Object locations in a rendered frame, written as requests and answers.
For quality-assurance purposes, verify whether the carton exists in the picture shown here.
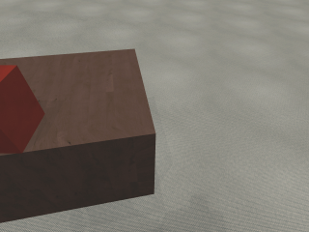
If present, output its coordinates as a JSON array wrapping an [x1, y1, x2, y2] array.
[[0, 65, 45, 154]]

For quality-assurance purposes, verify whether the pedestal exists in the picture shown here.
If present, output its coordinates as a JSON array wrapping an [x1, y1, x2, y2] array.
[[0, 48, 156, 223]]

